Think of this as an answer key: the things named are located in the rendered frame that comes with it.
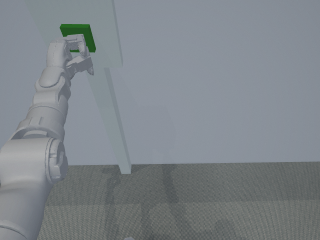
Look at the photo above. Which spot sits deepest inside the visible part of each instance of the left robot upper arm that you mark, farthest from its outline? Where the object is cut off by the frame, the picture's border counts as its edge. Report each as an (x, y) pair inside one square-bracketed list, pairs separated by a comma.
[(29, 168)]

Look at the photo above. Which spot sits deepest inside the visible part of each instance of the robot left hand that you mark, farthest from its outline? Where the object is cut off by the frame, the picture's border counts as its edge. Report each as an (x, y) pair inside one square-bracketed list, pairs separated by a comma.
[(59, 55)]

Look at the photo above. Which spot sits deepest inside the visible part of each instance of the left robot forearm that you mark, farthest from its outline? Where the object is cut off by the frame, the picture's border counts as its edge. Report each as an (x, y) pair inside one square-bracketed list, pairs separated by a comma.
[(49, 108)]

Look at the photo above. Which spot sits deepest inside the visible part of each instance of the button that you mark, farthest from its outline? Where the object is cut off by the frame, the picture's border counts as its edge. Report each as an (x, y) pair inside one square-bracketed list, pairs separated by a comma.
[(85, 29)]

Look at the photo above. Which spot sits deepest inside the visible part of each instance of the panel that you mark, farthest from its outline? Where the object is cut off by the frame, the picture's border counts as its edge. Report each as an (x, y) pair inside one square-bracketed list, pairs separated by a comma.
[(48, 16)]

